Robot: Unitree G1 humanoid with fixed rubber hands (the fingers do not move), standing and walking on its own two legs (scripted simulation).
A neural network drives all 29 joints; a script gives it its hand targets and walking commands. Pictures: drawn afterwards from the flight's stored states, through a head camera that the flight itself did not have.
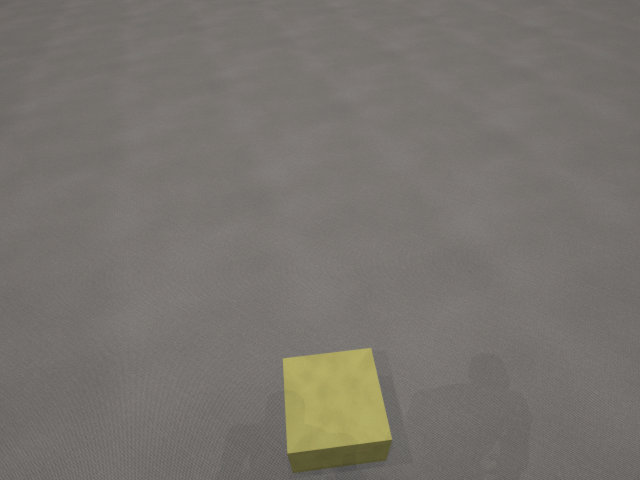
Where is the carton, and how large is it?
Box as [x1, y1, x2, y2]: [283, 348, 391, 472]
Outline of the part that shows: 370,348 283,358 287,453 293,472 386,459 391,441 391,436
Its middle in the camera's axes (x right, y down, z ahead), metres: +0.04 +0.51 +1.14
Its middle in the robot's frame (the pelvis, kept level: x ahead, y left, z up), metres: +0.50 -0.01 -0.69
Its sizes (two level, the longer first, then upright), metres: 0.269 0.261 0.174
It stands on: the floor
